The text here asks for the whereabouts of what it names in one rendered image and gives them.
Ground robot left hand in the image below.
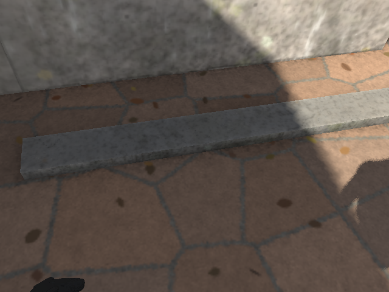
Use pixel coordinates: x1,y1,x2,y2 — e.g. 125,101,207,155
30,277,85,292

